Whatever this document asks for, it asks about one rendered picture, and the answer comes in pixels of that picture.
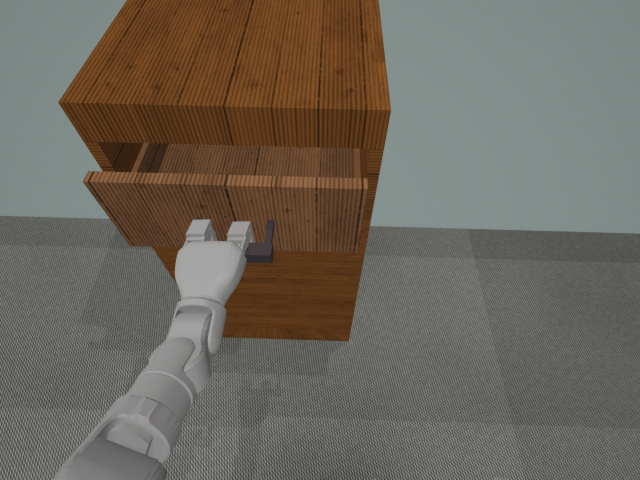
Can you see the robot left forearm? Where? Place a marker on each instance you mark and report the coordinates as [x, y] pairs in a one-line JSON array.
[[148, 418]]

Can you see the drawer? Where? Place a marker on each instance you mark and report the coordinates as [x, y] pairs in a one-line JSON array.
[[315, 196]]

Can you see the robot left hand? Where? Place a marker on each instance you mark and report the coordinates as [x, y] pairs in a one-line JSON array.
[[208, 268]]

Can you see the robot left upper arm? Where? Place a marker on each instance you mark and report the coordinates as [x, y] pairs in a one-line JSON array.
[[105, 460]]

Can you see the cabinet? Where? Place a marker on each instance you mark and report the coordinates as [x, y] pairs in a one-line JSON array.
[[287, 73]]

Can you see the handle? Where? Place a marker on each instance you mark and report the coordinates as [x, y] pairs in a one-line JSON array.
[[260, 252]]

